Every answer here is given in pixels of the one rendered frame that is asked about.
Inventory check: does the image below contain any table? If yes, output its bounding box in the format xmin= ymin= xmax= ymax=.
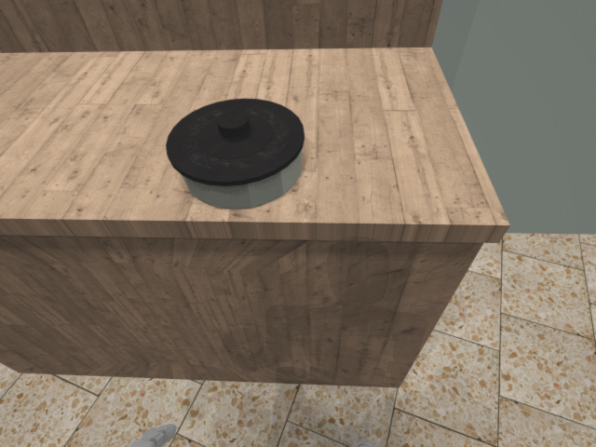
xmin=0 ymin=0 xmax=510 ymax=387

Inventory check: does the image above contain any knob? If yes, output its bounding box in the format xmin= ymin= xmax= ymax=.
xmin=217 ymin=111 xmax=250 ymax=138

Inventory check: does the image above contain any left robot hand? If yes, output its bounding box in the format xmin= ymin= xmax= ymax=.
xmin=129 ymin=424 xmax=176 ymax=447

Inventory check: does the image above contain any pot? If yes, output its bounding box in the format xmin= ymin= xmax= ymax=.
xmin=183 ymin=150 xmax=302 ymax=210

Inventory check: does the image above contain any lid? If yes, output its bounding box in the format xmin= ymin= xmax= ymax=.
xmin=166 ymin=99 xmax=305 ymax=186

